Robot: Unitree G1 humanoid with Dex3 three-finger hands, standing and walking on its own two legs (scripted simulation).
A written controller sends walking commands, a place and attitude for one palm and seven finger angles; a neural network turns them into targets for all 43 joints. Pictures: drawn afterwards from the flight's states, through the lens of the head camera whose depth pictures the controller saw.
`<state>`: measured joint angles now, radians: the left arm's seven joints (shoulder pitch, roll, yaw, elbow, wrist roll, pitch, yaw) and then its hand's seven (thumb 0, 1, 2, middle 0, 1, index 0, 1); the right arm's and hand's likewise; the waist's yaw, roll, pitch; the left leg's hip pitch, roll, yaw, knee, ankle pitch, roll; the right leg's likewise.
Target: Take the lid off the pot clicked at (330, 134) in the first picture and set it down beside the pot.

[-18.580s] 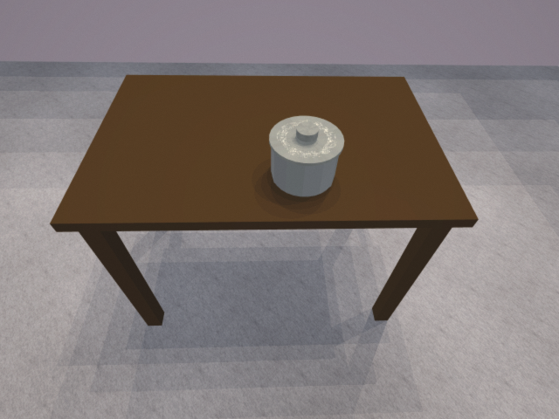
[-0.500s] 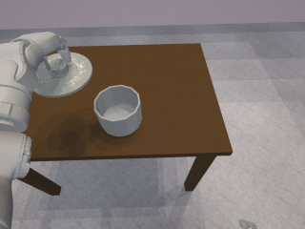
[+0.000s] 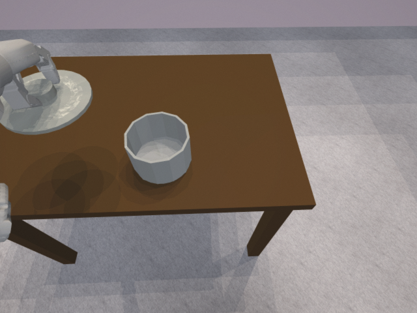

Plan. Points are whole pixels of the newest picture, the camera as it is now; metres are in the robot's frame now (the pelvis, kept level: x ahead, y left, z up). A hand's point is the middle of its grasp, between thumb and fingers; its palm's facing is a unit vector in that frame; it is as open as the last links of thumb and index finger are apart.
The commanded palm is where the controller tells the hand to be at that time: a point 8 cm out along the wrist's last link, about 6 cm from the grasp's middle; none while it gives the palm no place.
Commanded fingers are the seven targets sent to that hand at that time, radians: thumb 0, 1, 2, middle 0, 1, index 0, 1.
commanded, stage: move the lid sideways beside the pot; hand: left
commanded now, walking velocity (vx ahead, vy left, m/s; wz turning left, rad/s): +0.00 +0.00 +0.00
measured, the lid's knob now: (40, 91) +0.49 +0.32 +0.14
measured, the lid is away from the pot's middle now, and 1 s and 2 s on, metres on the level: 0.19 0.23 0.24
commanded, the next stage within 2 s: lower the lid onto the table in 0.70 s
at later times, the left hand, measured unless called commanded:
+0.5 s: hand out of the picture +0.43 +0.37 +0.17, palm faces -0.37 -0.13 -0.92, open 8.2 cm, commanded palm +0.47 +0.36 +0.24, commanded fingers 0.00 0.67 0.97 -0.91 -1.15 -0.71 -1.06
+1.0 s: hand (1, 94) +0.45 +0.36 +0.16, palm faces -0.37 -0.12 -0.92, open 8.2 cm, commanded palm +0.48 +0.36 +0.22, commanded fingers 0.00 0.67 0.97 -0.91 -1.15 -0.71 -1.06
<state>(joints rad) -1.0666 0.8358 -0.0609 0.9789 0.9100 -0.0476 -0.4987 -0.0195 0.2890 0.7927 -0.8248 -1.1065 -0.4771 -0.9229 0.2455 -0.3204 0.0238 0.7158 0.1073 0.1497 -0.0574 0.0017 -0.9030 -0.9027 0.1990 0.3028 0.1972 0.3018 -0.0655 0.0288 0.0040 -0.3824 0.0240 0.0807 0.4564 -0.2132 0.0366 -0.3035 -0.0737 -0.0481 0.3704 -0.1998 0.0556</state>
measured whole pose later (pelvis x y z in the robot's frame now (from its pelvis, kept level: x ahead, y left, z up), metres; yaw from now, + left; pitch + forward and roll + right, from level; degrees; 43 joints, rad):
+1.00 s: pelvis +0.00 +0.02 +0.00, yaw +0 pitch +10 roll -2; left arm -1.10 0.93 -0.01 1.03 0.94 -0.14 -0.52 -0.01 0.30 0.80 -0.85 -1.12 -0.47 -0.91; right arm 0.28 -0.31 0.03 0.72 0.10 0.15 -0.05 0.00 -0.90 -0.90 0.20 0.30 0.20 0.30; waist -0.08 0.02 0.00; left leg -0.45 0.02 0.08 0.51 -0.24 0.06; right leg -0.36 -0.08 -0.04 0.39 -0.20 0.05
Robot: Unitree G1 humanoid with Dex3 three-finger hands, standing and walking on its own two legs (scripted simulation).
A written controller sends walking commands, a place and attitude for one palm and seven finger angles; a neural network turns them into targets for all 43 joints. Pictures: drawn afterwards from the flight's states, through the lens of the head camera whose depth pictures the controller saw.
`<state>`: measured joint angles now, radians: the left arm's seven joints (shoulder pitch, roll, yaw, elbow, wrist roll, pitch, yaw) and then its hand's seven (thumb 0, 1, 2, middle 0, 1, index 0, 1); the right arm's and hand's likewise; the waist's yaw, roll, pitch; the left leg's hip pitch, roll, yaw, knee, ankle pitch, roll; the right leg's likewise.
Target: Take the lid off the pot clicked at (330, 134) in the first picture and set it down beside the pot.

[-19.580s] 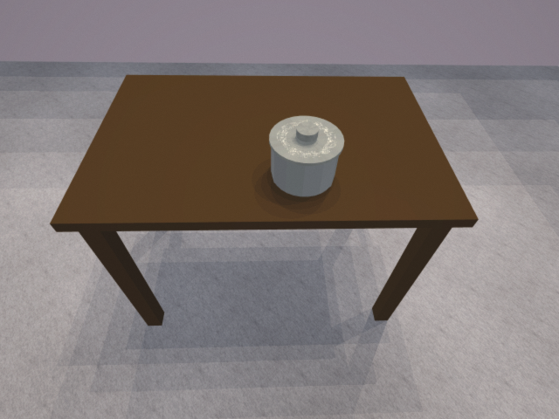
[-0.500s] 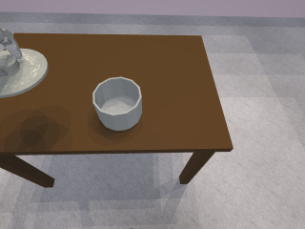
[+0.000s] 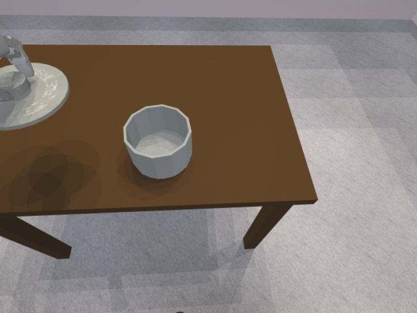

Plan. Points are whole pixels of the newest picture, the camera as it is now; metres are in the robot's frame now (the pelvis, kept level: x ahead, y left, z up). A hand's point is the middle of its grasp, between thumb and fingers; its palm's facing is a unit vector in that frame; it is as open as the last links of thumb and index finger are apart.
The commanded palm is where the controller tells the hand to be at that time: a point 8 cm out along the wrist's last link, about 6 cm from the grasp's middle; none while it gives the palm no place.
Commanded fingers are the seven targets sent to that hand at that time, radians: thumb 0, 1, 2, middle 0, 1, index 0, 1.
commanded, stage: lower the lid onto the table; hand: left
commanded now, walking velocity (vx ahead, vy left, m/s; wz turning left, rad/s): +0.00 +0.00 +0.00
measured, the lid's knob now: (12, 84) +0.49 +0.35 +0.14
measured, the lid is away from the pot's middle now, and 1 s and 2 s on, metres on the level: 0.23 0.24 0.23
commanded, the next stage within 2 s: none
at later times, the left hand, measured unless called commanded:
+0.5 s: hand (11, 103) +0.45 +0.34 +0.13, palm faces -0.42 -0.12 -0.90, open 8.2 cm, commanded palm +0.49 +0.35 +0.19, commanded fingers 0.00 0.67 0.97 -0.91 -1.15 -0.71 -1.06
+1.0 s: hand (17, 118) +0.45 +0.35 +0.09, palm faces -0.46 -0.13 -0.88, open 8.2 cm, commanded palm +0.50 +0.36 +0.16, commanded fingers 0.00 0.67 0.97 -0.91 -1.15 -0.71 -1.06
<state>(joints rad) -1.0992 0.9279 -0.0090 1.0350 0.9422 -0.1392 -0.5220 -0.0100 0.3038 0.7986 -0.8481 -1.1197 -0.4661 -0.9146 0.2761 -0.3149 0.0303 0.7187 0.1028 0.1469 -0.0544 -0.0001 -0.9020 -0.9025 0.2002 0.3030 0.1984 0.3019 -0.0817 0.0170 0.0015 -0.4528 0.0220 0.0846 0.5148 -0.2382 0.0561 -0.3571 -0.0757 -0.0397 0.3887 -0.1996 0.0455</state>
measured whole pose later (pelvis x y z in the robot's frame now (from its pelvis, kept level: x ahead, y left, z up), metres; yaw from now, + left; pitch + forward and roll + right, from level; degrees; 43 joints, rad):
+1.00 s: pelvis +0.00 -0.01 -0.01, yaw -1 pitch +13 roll -3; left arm -0.99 0.95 0.04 1.08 0.96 -0.23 -0.46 0.00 0.31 0.80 -0.85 -1.12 -0.46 -0.91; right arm 0.31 -0.32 0.03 0.74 0.10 0.14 -0.08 0.00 -0.90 -0.90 0.20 0.30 0.20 0.30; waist -0.11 0.00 -0.01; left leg -0.56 0.05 0.08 0.61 -0.28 0.05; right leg -0.47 -0.06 -0.03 0.48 -0.23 0.05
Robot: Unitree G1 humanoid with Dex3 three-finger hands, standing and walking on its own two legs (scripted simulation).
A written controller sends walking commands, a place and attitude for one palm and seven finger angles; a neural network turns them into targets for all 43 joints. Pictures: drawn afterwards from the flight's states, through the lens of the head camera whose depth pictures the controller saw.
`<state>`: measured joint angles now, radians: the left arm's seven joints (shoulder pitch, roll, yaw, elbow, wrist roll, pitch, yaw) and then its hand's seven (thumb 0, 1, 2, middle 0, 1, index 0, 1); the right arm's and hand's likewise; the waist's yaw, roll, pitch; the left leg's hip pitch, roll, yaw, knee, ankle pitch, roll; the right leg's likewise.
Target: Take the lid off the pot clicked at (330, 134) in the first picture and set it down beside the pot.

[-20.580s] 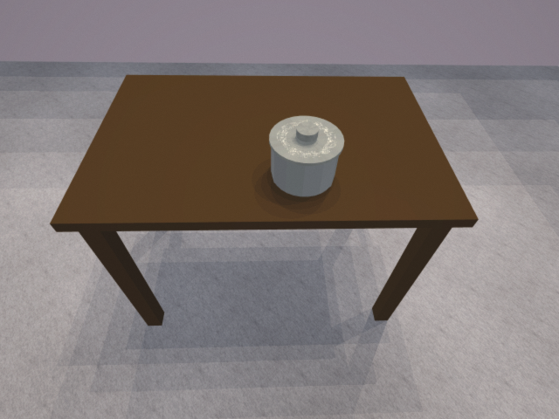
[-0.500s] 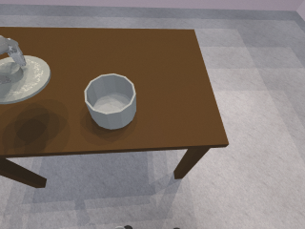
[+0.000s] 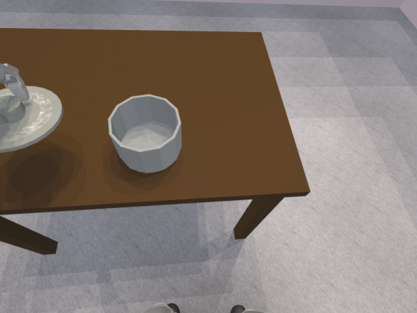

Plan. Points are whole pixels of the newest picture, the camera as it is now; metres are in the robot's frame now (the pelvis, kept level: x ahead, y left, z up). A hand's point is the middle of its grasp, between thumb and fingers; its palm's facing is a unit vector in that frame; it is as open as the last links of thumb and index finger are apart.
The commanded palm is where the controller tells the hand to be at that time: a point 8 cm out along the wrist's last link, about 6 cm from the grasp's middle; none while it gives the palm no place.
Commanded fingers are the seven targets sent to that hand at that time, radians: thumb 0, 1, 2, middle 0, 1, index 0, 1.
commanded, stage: lower the lid onto the table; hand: left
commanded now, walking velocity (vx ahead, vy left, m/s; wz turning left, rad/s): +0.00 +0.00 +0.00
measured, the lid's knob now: (7, 107) +0.47 +0.36 +0.07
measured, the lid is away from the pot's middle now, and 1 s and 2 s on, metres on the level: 0.24 0.23 0.24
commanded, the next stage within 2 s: none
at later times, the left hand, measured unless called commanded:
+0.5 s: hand (0, 118) +0.45 +0.36 +0.07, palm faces -0.48 -0.12 -0.87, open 8.2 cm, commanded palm +0.51 +0.37 +0.13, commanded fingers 0.00 0.67 0.97 -0.91 -1.15 -0.71 -1.06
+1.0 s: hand (14, 126) +0.45 +0.36 +0.04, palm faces -0.50 -0.10 -0.86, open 8.2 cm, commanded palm +0.52 +0.37 +0.09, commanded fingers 0.00 0.67 0.97 -0.91 -1.15 -0.71 -1.06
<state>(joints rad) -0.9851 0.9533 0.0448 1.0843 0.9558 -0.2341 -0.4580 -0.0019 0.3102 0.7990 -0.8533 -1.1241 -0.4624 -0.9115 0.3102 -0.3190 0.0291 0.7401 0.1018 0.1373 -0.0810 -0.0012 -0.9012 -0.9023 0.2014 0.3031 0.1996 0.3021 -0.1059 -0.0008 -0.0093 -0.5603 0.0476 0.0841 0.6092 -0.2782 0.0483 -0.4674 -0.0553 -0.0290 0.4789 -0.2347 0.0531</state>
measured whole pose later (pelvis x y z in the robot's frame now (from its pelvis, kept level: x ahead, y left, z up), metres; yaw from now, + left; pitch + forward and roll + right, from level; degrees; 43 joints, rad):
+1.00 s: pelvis +0.00 +0.02 -0.01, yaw -1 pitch +17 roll -4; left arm -0.96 0.92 0.04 1.14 1.00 -0.28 -0.36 0.00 0.32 0.80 -0.86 -1.13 -0.46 -0.91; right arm 0.33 -0.31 0.04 0.73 0.08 0.13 -0.10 0.00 -0.90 -0.90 0.20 0.30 0.20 0.30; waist -0.14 0.00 -0.04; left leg -0.70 0.04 0.09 0.71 -0.32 0.08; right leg -0.60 -0.06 0.00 0.57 -0.27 0.03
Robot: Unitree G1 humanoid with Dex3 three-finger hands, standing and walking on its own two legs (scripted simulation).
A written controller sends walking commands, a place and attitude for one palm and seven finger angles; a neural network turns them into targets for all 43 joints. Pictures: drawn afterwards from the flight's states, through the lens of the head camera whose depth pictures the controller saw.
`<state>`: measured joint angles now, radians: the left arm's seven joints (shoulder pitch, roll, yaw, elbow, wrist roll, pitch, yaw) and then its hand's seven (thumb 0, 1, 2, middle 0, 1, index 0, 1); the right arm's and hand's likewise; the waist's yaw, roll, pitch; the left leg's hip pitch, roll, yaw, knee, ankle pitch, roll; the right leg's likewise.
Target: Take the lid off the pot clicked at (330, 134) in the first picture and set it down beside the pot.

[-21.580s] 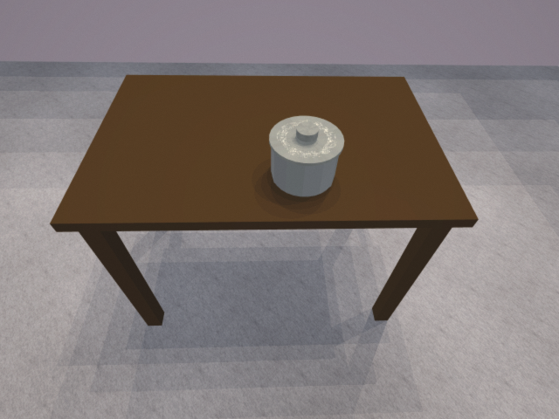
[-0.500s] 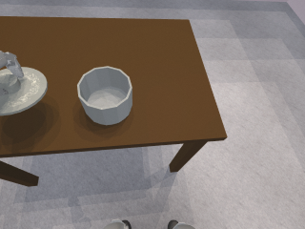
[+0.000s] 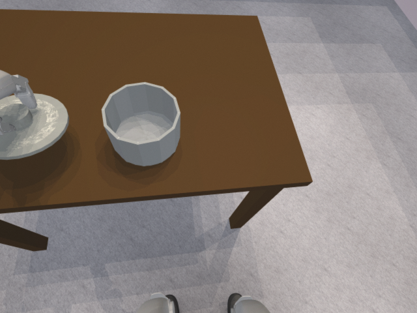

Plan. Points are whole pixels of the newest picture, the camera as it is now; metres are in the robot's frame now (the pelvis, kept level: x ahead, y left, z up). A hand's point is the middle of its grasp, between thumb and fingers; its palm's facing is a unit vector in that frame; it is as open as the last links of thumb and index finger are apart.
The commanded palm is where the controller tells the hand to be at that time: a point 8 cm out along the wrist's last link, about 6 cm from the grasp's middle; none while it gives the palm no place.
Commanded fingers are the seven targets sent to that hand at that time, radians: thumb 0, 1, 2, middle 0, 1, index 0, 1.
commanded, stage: lower the lid onto the table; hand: left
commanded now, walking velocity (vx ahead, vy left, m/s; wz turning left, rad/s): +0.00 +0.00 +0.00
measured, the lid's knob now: (15, 115) +0.48 +0.35 +0.02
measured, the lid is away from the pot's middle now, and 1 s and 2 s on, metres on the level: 0.23 0.24 0.26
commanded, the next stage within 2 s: open the fingers wide in 1.20 s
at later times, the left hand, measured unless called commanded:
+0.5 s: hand (4, 127) +0.45 +0.36 +0.02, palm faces -0.51 -0.11 -0.85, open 8.2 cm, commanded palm +0.53 +0.35 +0.07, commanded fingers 0.00 0.67 0.97 -0.91 -1.15 -0.71 -1.06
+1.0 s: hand (14, 135) +0.46 +0.36 -0.01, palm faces -0.51 -0.11 -0.85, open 8.2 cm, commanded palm +0.53 +0.35 +0.04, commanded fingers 0.00 0.67 0.97 -0.91 -1.15 -0.71 -1.06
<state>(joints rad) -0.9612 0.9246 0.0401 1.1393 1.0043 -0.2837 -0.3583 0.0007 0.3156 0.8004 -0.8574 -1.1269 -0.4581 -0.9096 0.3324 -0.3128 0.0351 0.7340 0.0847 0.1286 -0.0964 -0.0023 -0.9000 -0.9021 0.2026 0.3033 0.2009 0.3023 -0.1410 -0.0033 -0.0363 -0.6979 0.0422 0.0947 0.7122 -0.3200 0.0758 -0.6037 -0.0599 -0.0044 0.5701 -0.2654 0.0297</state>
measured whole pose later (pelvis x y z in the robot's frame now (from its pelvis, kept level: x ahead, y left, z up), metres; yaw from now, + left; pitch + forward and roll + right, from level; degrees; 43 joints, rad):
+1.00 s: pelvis -0.02 +0.00 -0.03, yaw -1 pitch +23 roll -6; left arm -1.02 0.97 0.07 1.21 1.07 -0.28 -0.30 0.00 0.32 0.80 -0.86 -1.13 -0.46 -0.91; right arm 0.33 -0.30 0.07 0.69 0.06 0.16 -0.09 0.00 -0.90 -0.90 0.20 0.30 0.20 0.30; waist -0.19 0.01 -0.06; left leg -0.95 0.06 0.06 0.92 -0.38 0.09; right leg -0.84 -0.03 0.00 0.76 -0.32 0.02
